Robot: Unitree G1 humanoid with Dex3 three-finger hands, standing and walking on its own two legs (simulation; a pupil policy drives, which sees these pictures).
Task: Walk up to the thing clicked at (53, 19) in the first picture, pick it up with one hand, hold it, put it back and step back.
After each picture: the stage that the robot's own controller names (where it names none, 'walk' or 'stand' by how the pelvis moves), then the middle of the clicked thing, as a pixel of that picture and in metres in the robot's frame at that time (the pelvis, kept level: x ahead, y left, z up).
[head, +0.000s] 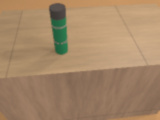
stand; (59, 31) +0.64 +0.10 +0.03
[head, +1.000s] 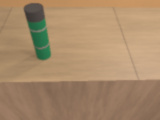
rise first; (39, 34) +0.56 +0.19 +0.06
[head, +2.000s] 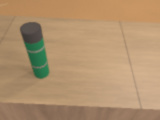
stand; (37, 53) +0.48 +0.18 +0.03
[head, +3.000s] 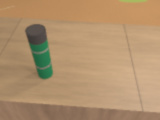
stand; (41, 54) +0.49 +0.17 +0.03
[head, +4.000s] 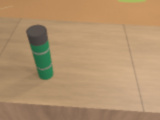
stand; (42, 55) +0.49 +0.17 +0.02
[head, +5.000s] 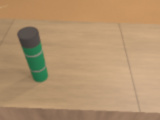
stand; (35, 57) +0.47 +0.19 +0.02
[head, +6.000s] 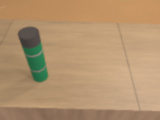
stand; (35, 57) +0.47 +0.19 +0.02
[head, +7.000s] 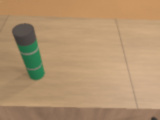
rise first; (31, 55) +0.47 +0.21 +0.03
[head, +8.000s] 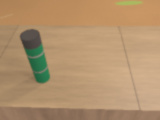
go down; (37, 59) +0.48 +0.21 +0.03
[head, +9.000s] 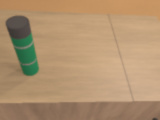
go down; (25, 49) +0.49 +0.19 +0.04
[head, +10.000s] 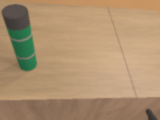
go down; (22, 42) +0.48 +0.18 +0.07
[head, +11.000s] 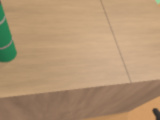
close in; out of the picture +0.47 +0.21 +0.10
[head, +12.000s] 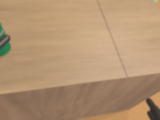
close; out of the picture +0.51 +0.22 +0.12
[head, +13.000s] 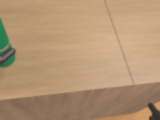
lift; out of the picture +0.46 +0.22 +0.11
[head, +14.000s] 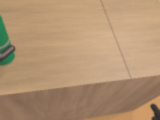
lift; out of the picture +0.48 +0.21 +0.11
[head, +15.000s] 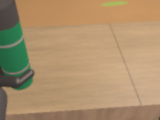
lift; (11, 50) +0.32 +0.17 +0.24
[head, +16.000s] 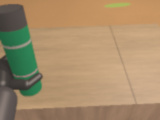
hold; (21, 55) +0.33 +0.17 +0.21
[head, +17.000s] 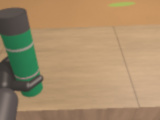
hold; (23, 57) +0.34 +0.16 +0.20
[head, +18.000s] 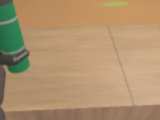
crouch; (8, 32) +0.40 +0.20 +0.23
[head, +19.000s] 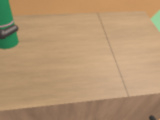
lower; out of the picture +0.49 +0.21 +0.23
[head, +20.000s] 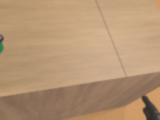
lower; out of the picture +0.51 +0.22 +0.11
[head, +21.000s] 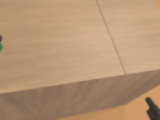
lower; out of the picture +0.51 +0.22 +0.12
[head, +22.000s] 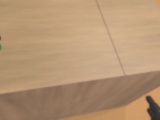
lower; out of the picture +0.51 +0.23 +0.12
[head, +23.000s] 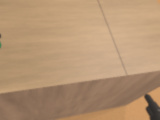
lower; out of the picture +0.51 +0.23 +0.12
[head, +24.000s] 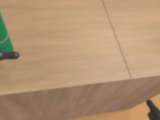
open; out of the picture +0.49 +0.21 +0.11
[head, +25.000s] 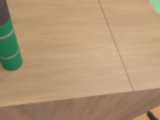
sink last; (3, 39) +0.46 +0.20 +0.09
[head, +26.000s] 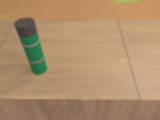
stand; (33, 49) +0.51 +0.22 +0.07
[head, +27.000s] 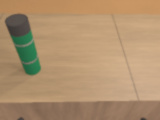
stand; (26, 48) +0.48 +0.21 +0.07
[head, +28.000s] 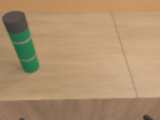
stand; (24, 46) +0.49 +0.22 +0.08
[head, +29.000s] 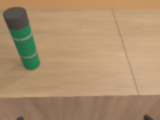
stand; (24, 42) +0.49 +0.22 +0.08
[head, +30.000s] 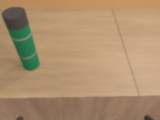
stand; (24, 43) +0.49 +0.22 +0.09
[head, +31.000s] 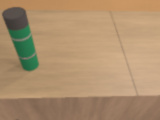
stand; (23, 43) +0.49 +0.21 +0.09
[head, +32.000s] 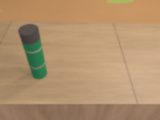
stand; (34, 54) +0.49 +0.20 +0.03
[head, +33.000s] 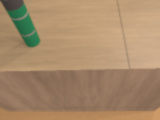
walk; (23, 22) +0.59 +0.25 +0.04
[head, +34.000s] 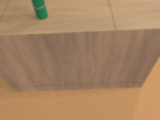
walk; out of the picture +0.87 +0.25 +0.04
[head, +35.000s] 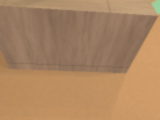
stand; out of the picture +1.10 +0.22 +0.04
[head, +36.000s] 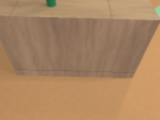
stand; out of the picture +1.10 +0.21 +0.03
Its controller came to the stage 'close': yes
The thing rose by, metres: 0.21
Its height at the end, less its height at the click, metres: +0.00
